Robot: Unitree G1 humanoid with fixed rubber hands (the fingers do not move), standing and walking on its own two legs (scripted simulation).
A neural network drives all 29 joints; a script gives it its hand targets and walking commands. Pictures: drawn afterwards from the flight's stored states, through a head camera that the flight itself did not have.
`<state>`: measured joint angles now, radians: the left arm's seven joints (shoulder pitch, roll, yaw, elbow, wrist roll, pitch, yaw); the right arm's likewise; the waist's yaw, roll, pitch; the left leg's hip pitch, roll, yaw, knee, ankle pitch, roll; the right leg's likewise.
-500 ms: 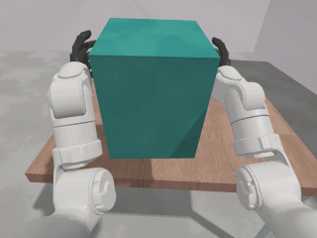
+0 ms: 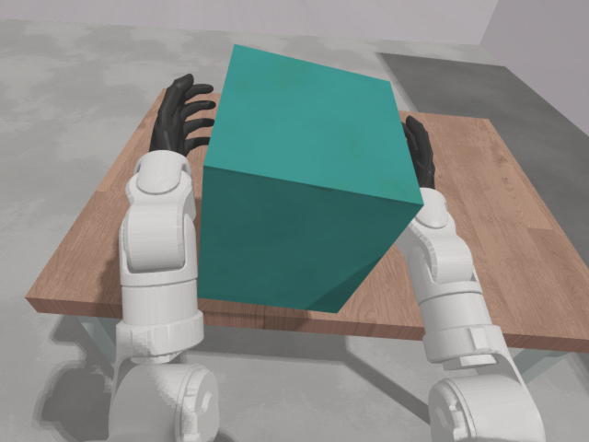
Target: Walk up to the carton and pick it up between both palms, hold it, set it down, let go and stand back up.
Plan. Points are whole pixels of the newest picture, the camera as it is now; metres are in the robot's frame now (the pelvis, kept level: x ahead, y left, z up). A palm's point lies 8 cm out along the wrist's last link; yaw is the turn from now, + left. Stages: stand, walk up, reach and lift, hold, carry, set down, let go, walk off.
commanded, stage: set down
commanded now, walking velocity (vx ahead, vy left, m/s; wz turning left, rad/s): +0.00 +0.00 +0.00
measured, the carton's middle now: (290, 192) +0.39 -0.01 +0.16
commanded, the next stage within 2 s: none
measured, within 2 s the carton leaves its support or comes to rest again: neither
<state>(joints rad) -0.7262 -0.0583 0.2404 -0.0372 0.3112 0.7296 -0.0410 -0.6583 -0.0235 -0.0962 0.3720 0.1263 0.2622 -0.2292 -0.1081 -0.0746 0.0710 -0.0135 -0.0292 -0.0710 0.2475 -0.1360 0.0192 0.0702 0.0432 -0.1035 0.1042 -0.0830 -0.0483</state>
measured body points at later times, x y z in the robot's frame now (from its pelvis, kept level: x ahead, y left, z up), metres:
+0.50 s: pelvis +0.00 +0.00 +0.00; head -0.01 +0.03 +0.45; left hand +0.40 +0.13 +0.23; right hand +0.39 -0.16 +0.20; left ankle +0.01 +0.11 -0.75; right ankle -0.01 -0.08 -0.75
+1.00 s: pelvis +0.01 +0.00 +0.00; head +0.00 +0.03 +0.45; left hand +0.43 +0.10 +0.19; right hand +0.40 -0.19 +0.17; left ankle +0.01 +0.11 -0.75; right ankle -0.01 -0.08 -0.75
